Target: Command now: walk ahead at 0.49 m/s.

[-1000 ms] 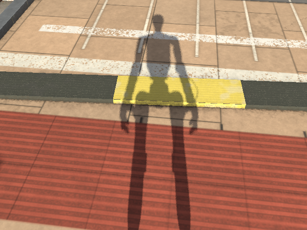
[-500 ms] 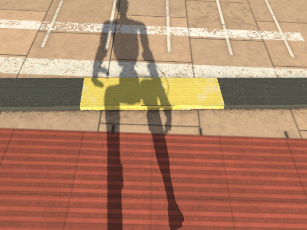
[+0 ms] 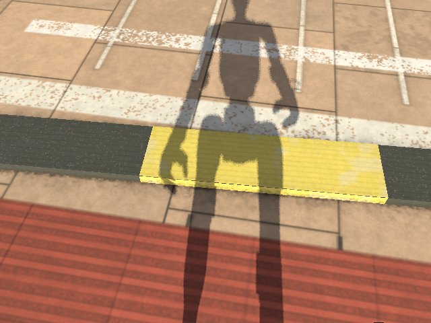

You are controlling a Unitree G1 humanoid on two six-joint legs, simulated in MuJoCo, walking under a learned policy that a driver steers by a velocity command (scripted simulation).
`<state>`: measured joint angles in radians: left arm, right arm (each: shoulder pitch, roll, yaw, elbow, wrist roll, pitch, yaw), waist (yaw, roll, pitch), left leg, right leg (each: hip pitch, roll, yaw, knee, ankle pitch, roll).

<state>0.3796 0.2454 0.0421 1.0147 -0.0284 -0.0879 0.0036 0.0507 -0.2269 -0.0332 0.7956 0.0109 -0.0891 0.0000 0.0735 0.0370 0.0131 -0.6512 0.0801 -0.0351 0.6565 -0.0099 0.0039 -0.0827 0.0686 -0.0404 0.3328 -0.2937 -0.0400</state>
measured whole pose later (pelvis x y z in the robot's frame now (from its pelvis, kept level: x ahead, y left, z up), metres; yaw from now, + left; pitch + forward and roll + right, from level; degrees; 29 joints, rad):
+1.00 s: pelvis +0.51 -0.08 +0.01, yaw -27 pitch +2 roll +0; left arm 0.32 0.25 0.07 0.79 -0.02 -0.05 0.00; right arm 0.06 -0.29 -0.07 0.73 -0.01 -0.11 -0.01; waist 0.05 0.04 0.03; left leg -0.68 0.12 -0.08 0.83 -0.09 -0.06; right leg -0.15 0.12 0.10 0.31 -0.19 -0.11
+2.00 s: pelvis +0.84 -0.23 -0.01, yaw -20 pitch -1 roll -2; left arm -0.05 0.27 0.08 0.74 -0.02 0.03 0.02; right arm 0.39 -0.27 -0.08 0.76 -0.03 0.06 -0.03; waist -0.10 -0.04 0.04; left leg -0.34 -0.01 0.02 0.75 -0.76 0.16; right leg -0.53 -0.04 -0.02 1.04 -0.58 0.06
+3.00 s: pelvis +1.00 -0.10 +0.05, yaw -2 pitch +0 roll +0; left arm 0.18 0.31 0.09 0.77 -0.02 -0.01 0.00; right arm 0.36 -0.22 -0.06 0.71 -0.02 -0.09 -0.01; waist -0.03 -0.04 0.02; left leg -0.13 0.03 0.19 0.36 -0.24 0.03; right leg -0.64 -0.04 0.05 1.09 -0.17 0.00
